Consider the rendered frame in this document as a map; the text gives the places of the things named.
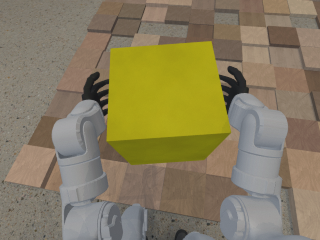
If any left robot shin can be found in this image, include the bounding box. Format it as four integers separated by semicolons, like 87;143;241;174
132;203;146;240

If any robot left forearm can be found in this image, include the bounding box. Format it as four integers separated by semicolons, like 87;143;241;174
51;99;109;240

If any robot left upper arm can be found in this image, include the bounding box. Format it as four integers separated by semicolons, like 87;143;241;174
63;201;123;240

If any robot right upper arm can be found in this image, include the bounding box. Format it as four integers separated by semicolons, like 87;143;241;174
220;195;312;240

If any robot right forearm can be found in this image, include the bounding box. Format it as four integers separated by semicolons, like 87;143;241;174
228;93;288;225

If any robot left hand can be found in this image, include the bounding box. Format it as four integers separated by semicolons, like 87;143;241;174
81;71;109;116

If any robot right hand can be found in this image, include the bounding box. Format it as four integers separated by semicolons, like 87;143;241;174
219;66;249;114

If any carton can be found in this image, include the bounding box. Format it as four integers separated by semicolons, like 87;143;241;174
106;41;231;165

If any left robot thigh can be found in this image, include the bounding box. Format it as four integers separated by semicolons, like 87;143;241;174
121;205;148;240

